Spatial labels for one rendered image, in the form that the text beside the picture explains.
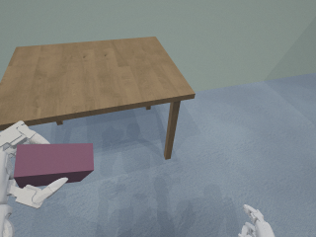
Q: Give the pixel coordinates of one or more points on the robot left hand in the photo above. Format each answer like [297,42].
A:
[18,134]

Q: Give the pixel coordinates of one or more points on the sponge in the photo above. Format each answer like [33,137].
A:
[41,164]

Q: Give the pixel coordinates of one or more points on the robot right hand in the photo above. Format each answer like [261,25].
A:
[261,228]

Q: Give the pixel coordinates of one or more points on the table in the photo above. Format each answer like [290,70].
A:
[56,82]

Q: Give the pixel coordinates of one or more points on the left robot forearm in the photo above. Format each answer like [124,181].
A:
[7,228]

